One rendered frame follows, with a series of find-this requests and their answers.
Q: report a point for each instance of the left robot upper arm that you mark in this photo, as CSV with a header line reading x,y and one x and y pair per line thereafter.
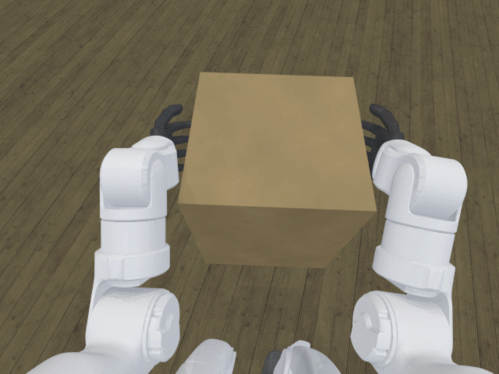
x,y
129,332

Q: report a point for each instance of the carton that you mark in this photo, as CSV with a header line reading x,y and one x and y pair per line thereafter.
x,y
276,171

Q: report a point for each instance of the right robot upper arm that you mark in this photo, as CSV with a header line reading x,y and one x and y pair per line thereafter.
x,y
404,334

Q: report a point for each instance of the robot right forearm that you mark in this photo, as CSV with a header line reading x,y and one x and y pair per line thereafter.
x,y
424,205

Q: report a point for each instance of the robot right hand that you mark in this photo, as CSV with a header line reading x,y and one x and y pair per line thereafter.
x,y
383,135

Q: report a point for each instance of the robot left hand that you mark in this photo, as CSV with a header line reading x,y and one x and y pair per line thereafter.
x,y
162,127

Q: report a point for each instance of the right robot thigh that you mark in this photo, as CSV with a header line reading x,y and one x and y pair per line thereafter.
x,y
304,360

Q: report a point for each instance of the robot left forearm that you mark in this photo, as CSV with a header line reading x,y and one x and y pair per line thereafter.
x,y
133,205

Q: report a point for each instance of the robot thigh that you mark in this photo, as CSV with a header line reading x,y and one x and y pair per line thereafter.
x,y
210,357
304,360

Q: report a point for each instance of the left robot thigh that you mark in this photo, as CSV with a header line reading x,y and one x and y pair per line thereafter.
x,y
210,357

